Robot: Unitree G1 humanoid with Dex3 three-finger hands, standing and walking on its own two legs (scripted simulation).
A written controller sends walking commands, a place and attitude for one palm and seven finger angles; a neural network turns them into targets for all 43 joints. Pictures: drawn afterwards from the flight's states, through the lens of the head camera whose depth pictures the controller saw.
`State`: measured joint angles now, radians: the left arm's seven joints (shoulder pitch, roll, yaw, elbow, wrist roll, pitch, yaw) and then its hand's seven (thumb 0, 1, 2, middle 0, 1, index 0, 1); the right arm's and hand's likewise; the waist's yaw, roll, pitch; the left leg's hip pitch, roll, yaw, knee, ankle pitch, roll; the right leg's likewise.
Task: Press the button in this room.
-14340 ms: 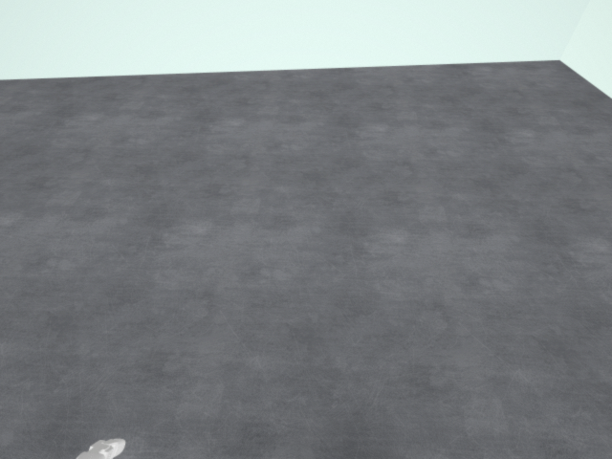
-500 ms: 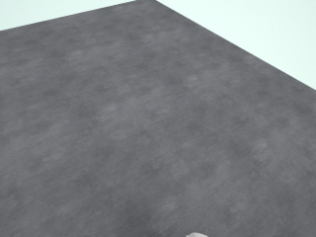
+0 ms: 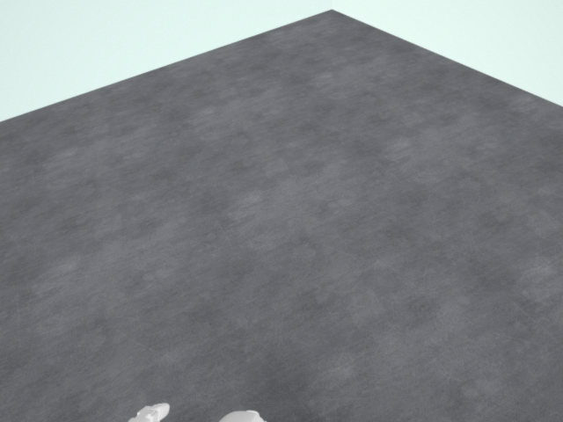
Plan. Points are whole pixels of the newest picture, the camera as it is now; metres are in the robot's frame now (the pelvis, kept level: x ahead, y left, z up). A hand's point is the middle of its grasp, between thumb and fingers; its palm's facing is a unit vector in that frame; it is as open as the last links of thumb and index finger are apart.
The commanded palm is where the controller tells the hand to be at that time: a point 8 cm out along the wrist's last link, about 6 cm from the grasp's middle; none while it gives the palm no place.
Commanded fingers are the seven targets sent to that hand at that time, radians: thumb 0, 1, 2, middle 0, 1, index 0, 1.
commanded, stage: turn or walk to find it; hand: left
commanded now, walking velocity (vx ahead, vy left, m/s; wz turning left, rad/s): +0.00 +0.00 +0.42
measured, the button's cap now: out of the picture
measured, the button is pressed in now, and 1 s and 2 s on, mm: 0 0 0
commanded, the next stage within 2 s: stand and wait in 1.44 s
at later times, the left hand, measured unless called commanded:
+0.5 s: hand out of the picture -0.09 +0.24 -0.19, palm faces +0.30 -0.92 -0.25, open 7.4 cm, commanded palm none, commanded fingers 0.00 0.90 0.90 -0.20 -0.30 -0.20 -0.30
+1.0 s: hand out of the picture -0.01 +0.21 -0.14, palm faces +0.40 -0.87 -0.29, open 7.4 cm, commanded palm none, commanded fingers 0.00 0.90 0.90 -0.20 -0.30 -0.20 -0.30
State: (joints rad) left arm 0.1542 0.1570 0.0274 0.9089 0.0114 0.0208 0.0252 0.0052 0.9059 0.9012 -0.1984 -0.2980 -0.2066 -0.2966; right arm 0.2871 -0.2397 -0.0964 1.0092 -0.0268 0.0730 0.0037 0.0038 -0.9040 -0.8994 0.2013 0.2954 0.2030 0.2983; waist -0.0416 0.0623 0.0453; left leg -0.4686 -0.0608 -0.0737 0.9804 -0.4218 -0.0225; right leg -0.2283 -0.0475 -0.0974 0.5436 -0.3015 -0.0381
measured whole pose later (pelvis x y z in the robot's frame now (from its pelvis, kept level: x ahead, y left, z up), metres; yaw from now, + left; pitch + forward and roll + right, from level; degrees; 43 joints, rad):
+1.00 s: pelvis -0.04 -0.01 +0.00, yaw +26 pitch -1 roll +2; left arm 0.12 0.17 0.03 0.91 0.01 0.01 0.02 0.01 0.91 0.90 -0.20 -0.30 -0.21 -0.30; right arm 0.26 -0.24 -0.09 1.00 -0.02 0.06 0.00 0.00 -0.90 -0.90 0.20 0.30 0.20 0.30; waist -0.04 0.06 0.07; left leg -0.41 -0.06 -0.08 0.86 -0.46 -0.02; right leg -0.25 -0.05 -0.10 0.57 -0.31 -0.03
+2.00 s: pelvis -0.07 -0.05 +0.00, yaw +53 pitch +0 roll +2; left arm 0.14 0.17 0.03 0.89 0.01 0.01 0.02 0.00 0.91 0.90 -0.20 -0.30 -0.21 -0.30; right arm 0.24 -0.25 -0.10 0.99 -0.02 0.07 0.00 0.00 -0.90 -0.90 0.20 0.30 0.20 0.30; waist -0.03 0.06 0.07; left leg -0.46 -0.05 -0.06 1.00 -0.46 -0.03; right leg -0.25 -0.07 -0.11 0.57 -0.32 -0.03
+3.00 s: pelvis -0.05 -0.07 +0.00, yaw +84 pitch -1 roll +2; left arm 0.19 0.16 0.03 0.90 0.02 0.02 0.02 0.01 0.90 0.90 -0.20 -0.30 -0.21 -0.30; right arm 0.23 -0.27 -0.10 0.98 -0.03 0.08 0.02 0.00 -0.91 -0.90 0.20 0.30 0.20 0.30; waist -0.03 0.07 0.07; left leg -0.50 -0.02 -0.04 1.17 -0.38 -0.04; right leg -0.23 -0.09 -0.16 0.54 -0.29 -0.02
